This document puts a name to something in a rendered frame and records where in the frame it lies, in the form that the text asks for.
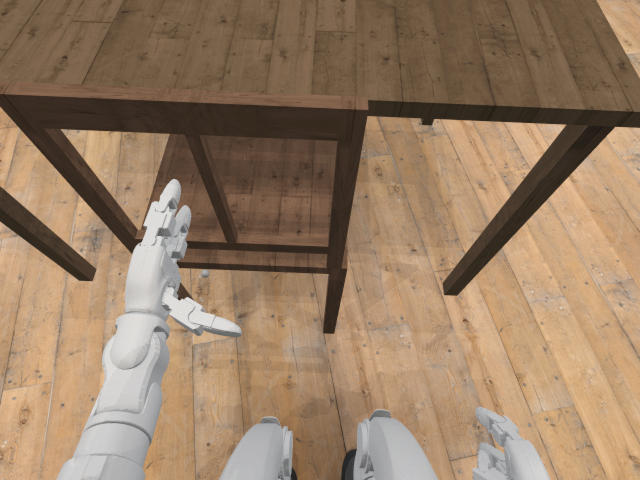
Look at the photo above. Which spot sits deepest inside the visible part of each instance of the right robot hand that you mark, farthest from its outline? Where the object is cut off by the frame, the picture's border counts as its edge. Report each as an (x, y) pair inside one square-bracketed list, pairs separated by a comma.
[(520, 461)]

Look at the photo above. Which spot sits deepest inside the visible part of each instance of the table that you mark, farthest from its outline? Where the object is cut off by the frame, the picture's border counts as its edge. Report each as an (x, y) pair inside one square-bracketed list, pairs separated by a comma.
[(524, 61)]

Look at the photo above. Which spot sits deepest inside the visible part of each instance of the robot left thigh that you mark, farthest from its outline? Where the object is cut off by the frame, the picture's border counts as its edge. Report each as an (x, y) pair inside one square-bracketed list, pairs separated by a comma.
[(263, 453)]

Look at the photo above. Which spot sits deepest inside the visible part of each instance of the chair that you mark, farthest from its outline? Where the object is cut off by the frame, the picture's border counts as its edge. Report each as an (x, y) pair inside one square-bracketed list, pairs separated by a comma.
[(269, 177)]

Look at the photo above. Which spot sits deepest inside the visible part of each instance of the right robot shin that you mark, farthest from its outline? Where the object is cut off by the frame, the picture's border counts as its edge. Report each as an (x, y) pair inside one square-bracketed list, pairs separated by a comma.
[(358, 473)]

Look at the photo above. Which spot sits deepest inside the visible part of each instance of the left robot hand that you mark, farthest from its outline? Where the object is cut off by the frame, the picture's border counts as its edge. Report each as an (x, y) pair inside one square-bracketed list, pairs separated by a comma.
[(153, 266)]

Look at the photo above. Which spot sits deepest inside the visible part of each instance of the robot left forearm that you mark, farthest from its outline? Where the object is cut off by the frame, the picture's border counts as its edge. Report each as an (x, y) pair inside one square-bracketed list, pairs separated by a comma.
[(121, 425)]

